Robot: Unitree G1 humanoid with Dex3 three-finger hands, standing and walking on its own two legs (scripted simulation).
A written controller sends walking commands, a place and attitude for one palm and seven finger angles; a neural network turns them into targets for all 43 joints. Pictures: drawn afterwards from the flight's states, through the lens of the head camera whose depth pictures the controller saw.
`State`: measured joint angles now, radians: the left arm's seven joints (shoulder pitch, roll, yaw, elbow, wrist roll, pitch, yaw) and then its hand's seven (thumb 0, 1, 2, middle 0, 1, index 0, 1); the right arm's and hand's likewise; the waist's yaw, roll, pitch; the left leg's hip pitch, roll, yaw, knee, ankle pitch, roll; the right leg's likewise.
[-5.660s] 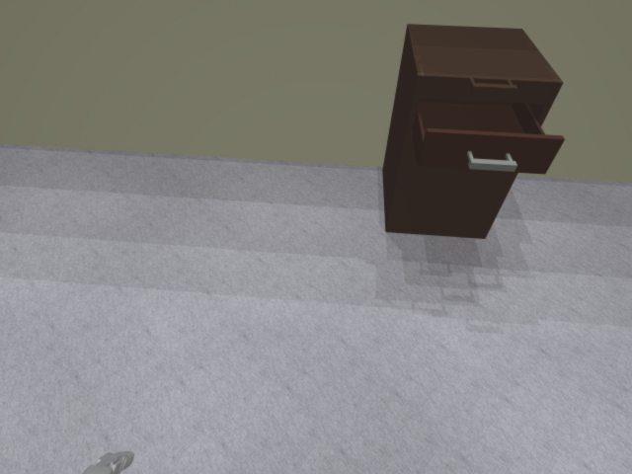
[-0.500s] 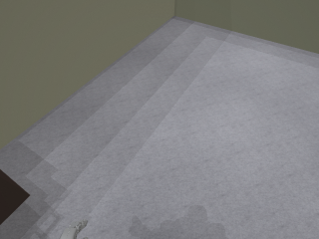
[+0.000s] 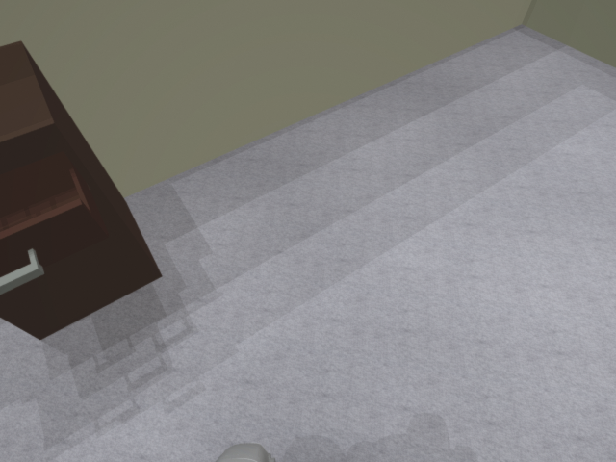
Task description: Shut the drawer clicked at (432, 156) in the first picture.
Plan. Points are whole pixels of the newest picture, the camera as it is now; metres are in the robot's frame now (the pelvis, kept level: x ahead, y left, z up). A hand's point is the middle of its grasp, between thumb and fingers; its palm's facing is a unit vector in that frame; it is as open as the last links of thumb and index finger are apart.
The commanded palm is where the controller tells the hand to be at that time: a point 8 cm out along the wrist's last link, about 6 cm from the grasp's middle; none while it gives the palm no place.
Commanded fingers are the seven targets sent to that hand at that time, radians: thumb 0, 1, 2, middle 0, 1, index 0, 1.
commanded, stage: turn to face it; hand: left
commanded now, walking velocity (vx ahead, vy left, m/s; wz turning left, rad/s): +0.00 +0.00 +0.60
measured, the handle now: (5, 275) +0.42 +0.68 -0.20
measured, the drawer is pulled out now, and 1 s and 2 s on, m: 0.19 0.19 0.19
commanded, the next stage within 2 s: take the last steps up to it in 0.92 s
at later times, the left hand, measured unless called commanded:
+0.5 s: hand out of the picture +0.08 +0.24 -0.14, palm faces +0.28 -0.92 -0.28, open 7.4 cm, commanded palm none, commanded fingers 0.00 0.90 0.90 -0.20 -0.30 -0.20 -0.30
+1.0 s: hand out of the picture -0.09 +0.16 -0.16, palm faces +0.54 -0.80 -0.26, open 7.4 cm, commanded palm none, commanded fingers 0.00 0.90 0.90 -0.20 -0.30 -0.20 -0.30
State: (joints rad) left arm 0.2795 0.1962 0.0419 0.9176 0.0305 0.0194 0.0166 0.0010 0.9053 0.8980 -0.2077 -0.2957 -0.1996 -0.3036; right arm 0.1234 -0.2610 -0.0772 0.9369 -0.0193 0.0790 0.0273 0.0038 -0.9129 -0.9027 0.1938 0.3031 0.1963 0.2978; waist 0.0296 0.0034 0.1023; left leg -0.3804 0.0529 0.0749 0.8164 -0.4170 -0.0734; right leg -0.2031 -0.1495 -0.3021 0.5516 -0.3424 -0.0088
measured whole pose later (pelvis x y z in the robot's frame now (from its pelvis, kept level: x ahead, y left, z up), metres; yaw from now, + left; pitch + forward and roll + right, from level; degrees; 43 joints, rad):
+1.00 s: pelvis +0.00 -0.02 +0.00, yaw +31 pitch +0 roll +1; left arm 0.30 0.19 0.04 0.95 0.03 0.02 0.02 0.00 0.90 0.90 -0.21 -0.30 -0.20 -0.30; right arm 0.13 -0.24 -0.06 0.97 -0.01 0.07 0.01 0.00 -0.91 -0.90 0.19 0.30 0.20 0.30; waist 0.04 0.00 0.09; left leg -0.32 0.02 0.05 0.75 -0.42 -0.06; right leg -0.20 -0.11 -0.22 0.54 -0.33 -0.01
